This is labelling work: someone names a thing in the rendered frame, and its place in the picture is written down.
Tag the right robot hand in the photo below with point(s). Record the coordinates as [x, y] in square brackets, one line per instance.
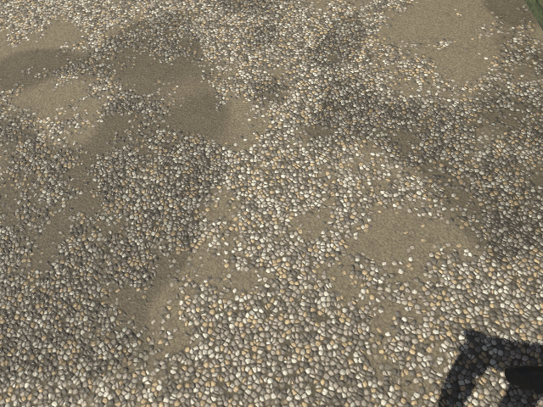
[526, 376]

